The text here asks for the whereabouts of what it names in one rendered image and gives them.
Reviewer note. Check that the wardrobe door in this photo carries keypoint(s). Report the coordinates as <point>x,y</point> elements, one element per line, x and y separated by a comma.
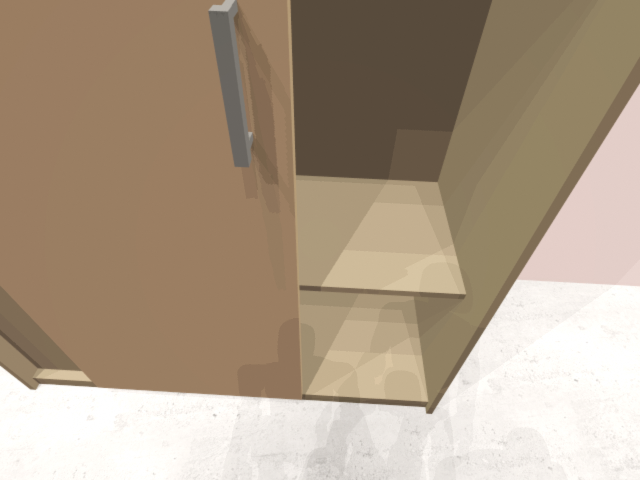
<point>22,332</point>
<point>126,232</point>

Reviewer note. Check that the handle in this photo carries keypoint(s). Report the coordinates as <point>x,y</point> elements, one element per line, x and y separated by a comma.
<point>225,44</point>

